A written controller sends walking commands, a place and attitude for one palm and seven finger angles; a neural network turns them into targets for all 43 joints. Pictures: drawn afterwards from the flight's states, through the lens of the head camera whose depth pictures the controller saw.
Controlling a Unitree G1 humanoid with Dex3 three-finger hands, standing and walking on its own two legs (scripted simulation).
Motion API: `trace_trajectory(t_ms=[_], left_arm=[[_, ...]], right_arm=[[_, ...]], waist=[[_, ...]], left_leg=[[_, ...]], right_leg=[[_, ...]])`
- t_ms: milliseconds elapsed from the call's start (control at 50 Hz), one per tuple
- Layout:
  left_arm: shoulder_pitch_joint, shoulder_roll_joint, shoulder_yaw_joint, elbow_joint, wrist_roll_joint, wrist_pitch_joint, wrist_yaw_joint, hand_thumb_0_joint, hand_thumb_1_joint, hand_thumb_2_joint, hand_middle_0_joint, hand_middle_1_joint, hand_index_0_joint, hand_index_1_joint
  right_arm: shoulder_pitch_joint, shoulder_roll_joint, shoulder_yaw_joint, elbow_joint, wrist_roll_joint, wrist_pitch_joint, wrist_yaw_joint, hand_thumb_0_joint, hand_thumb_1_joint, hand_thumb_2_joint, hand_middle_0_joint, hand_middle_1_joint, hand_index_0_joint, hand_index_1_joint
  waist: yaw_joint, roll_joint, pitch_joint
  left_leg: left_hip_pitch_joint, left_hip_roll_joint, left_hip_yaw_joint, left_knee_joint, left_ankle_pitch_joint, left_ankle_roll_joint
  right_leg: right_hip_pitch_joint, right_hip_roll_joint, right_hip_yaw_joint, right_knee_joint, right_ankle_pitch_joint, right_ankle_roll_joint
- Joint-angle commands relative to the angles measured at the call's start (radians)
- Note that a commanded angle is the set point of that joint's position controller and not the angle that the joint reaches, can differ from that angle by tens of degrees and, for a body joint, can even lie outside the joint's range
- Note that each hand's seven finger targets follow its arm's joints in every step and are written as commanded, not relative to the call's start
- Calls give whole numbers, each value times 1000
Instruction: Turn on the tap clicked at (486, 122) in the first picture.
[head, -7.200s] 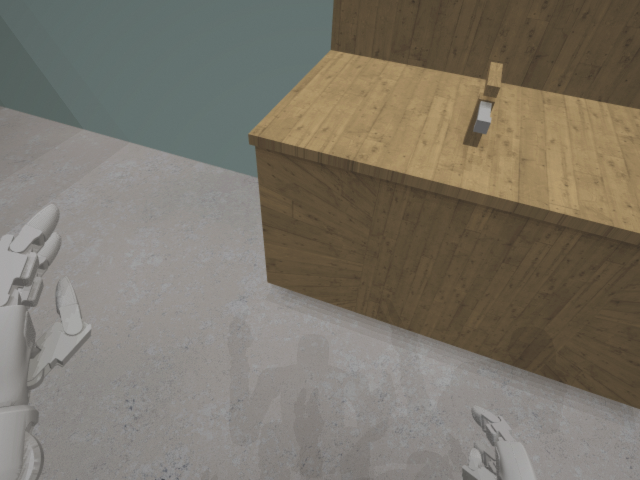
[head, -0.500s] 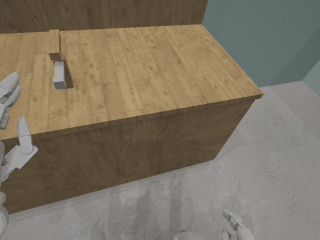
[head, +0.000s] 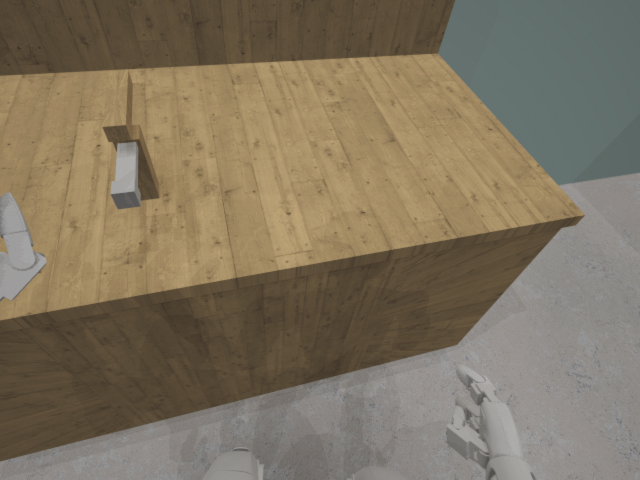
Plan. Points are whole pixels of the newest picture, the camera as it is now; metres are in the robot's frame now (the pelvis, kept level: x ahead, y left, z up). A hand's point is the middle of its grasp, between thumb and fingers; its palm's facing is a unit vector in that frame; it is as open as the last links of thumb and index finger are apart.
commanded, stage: shuffle to correct the standing spot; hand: left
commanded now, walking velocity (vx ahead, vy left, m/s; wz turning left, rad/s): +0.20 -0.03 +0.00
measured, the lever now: (126, 194) +0.42 +0.29 +0.09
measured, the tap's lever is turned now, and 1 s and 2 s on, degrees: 0 0 0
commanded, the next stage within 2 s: come to a stop and stand still in 0.16 s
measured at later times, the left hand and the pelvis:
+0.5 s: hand (102, 188) +0.32 +0.24 +0.20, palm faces +0.41 -0.85 -0.34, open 7.4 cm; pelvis +0.09 +0.00 +0.01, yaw +0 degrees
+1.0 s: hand (130, 212) +0.31 +0.21 +0.19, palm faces +0.37 -0.88 -0.30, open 7.4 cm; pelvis +0.08 -0.02 +0.03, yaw +0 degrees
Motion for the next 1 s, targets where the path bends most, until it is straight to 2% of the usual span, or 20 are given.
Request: trace_trajectory(t_ms=[0,80,100,120,140,180,260,320,360,380,420,480,540,580,640,680,760,840,960,980], left_arm=[[49,84,82,-244,-11,-55,1,0,900,900,-200,-300,-200,-300],[147,78,61,-179,-11,-14,9,0,900,900,-200,-300,-200,-300],[123,94,64,-177,-4,-6,14,0,900,900,-200,-300,-200,-300],[97,126,82,-153,-2,12,18,0,900,900,-200,-300,-200,-300],[16,139,83,-173,-10,14,27,0,900,900,-200,-300,-200,-300],[-17,120,59,-168,1,13,29,0,900,900,-200,-300,-200,-300],[-28,78,22,-144,15,-19,47,0,900,900,-200,-300,-200,-300],[-50,61,-4,-192,6,-22,53,0,900,900,-200,-300,-200,-300],[-51,85,10,-305,2,-31,57,0,900,900,-200,-300,-200,-300],[-14,96,16,-302,1,-31,56,0,900,900,-200,-300,-200,-300],[46,96,36,-270,1,-20,48,0,900,900,-200,-300,-200,-300],[110,153,111,-325,-1,-18,56,0,900,900,-200,-300,-200,-300],[215,107,92,-274,-18,-3,40,0,900,900,-200,-300,-200,-300],[241,102,96,-194,-21,8,36,0,900,900,-200,-300,-200,-300],[208,53,40,-118,-43,46,29,0,900,900,-200,-300,-200,-300],[162,70,35,-74,-42,60,37,0,900,900,-200,-300,-200,-300],[0,46,-30,-56,-23,63,38,0,900,900,-200,-300,-200,-300],[-39,60,-57,-225,-10,55,48,0,900,900,-200,-300,-200,-300],[108,96,16,-235,-20,42,60,0,900,900,-200,-300,-200,-300],[-951,958,280,-618,-2,-154,56,0,900,900,-200,-300,-200,-300]], right_arm=[[2,-175,-54,-133,12,-56,16,0,-900,-900,200,300,200,300],[7,-152,-23,-147,17,-52,20,0,-900,-900,200,300,200,300],[21,-143,-23,-148,13,-40,17,0,-900,-900,200,300,200,300],[6,-126,-16,-150,12,-27,11,0,-900,-900,200,300,200,300],[-15,-148,-11,-140,9,-28,4,0,-900,-900,200,300,200,300],[-26,-153,-9,-111,21,-36,5,0,-900,-900,200,300,200,300],[-29,-118,13,-84,-3,-27,-9,0,-900,-900,200,300,200,300],[-25,-133,-10,-86,-5,-60,-17,0,-900,-900,200,300,200,300],[-17,-174,-43,-114,7,-63,-16,0,-900,-900,200,300,200,300],[-23,-169,-49,-127,15,-67,-10,0,-900,-900,200,300,200,300],[-15,-158,-42,-121,-9,-62,-1,0,-900,-900,200,300,200,300],[-27,-157,-34,-127,-5,-68,8,0,-900,-900,200,300,200,300],[-5,-161,-25,-149,7,-65,16,0,-900,-900,200,300,200,300],[-12,-156,-13,-152,13,-53,11,0,-900,-900,200,300,200,300],[12,-150,-23,-144,17,-43,3,0,-900,-900,200,300,200,300],[-12,-144,-6,-118,20,-36,-9,0,-900,-900,200,300,200,300],[-40,-157,1,-106,14,-39,-25,0,-900,-900,200,300,200,300],[-61,-169,-9,-120,10,-40,-31,0,-900,-900,200,300,200,300],[-49,-167,-11,-131,7,-31,-21,0,-900,-900,200,300,200,300],[95,-236,171,-260,101,-14,-100,0,-900,-900,200,300,200,300]], waist=[[1,340,-248],[17,169,-232],[17,-17,-221],[27,-256,-158],[25,-205,-108],[9,-85,-105],[23,-35,-178],[9,44,-270],[7,238,-360],[10,298,-364],[2,324,-272],[12,353,-275],[5,312,-257],[0,208,-241],[-11,-71,-227],[-14,-68,-217],[3,-60,-207],[15,145,-262],[19,172,-221],[-71,418,-95]], left_leg=[[125,198,-219,-339,-90,183],[-68,105,-57,-189,-330,78],[-179,27,11,38,-344,39],[-328,-53,48,314,-318,1],[-380,-10,-20,475,-264,-14],[-382,22,-64,502,-213,-17],[-58,4,55,60,-106,2],[262,-76,109,-214,202,3],[511,118,-144,-210,608,93],[560,239,-283,-250,779,163],[424,265,-335,-331,745,178],[356,200,-168,-286,654,113],[220,168,-91,-261,422,57],[100,112,-43,-242,191,21],[127,-29,-13,-75,-15,-28],[130,-30,-40,-80,-41,-20],[205,-17,-67,-216,81,13],[290,26,-87,-258,276,31],[162,8,-98,-306,93,17],[6,-53,-112,-265,7,48]], right_leg=[[-5,-32,-24,-186,98,-4],[289,12,-76,-593,143,-10],[321,-103,136,-730,-19,-73],[306,-310,518,-877,-121,-185],[273,-385,543,-916,-22,-226],[298,-354,474,-822,294,-245],[246,-217,100,-685,633,-157],[235,-117,-12,-525,726,-66],[65,-39,-35,-315,546,14],[-25,5,-10,-183,118,15],[-50,7,24,-162,-2,6],[60,-7,-7,-411,125,-2],[215,16,-41,-651,315,3],[317,-14,6,-722,502,0],[183,-173,253,-791,654,-83],[176,-196,250,-792,691,-90],[182,-116,139,-773,536,-24],[234,-81,102,-731,609,-9],[293,-69,111,-785,450,-19],[176,-34,67,-765,296,65]])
